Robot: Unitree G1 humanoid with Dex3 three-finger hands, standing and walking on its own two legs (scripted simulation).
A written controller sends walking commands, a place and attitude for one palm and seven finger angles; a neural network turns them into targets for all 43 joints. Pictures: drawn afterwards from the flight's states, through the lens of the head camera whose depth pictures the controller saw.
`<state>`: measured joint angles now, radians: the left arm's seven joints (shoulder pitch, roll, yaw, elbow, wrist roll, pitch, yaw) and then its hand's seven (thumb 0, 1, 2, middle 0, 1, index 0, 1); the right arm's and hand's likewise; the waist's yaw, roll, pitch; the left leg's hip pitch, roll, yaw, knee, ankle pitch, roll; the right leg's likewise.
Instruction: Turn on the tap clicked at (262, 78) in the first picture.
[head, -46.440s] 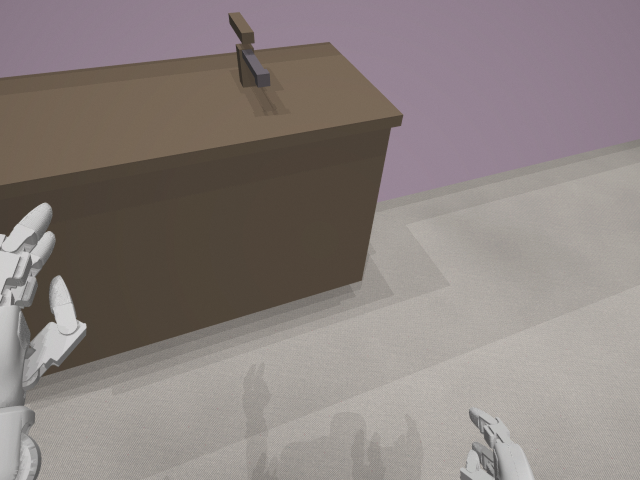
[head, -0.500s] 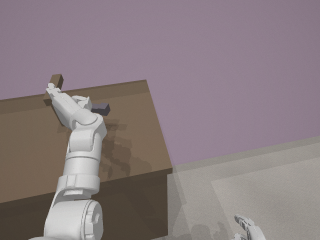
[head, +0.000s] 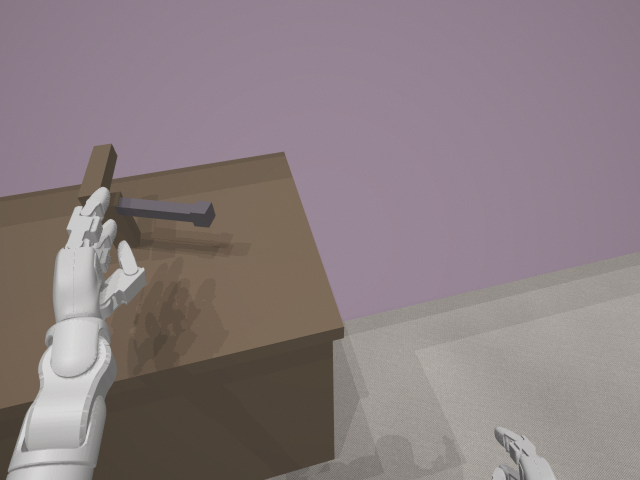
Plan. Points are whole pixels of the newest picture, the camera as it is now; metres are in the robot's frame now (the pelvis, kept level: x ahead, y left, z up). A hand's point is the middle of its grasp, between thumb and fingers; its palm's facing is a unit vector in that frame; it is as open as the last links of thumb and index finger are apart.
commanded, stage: draw the hand back beside the body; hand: left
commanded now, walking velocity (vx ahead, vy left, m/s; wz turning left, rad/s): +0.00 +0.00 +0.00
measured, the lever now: (203, 214) +0.45 +0.23 +0.09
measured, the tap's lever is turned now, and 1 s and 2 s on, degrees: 66 66 66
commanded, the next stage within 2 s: step back with the hand held close in 1.04 s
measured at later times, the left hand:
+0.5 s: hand (105, 301) +0.24 +0.25 +0.15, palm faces +0.38 -0.88 -0.29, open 7.5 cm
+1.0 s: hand (86, 331) +0.21 +0.26 +0.14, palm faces +0.42 -0.84 -0.34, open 7.4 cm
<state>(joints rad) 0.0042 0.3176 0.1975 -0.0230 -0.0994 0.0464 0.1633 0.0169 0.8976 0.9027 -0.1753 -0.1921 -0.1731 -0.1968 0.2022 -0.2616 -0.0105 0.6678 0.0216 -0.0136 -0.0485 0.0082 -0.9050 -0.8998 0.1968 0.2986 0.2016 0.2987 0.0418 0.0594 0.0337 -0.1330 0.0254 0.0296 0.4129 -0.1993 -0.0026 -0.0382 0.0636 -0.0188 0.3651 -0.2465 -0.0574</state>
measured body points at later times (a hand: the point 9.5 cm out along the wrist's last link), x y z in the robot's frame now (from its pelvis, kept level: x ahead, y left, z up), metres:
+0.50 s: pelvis +0.01 +0.02 +0.00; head -0.01 +0.00 +0.45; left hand +0.22 +0.30 +0.17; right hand +0.19 -0.21 -0.09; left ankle +0.02 +0.12 -0.74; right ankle -0.02 -0.08 -0.74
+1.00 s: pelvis +0.02 +0.02 +0.00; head +0.00 -0.01 +0.45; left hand +0.18 +0.30 +0.16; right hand +0.21 -0.20 -0.09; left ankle +0.02 +0.12 -0.74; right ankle -0.02 -0.08 -0.74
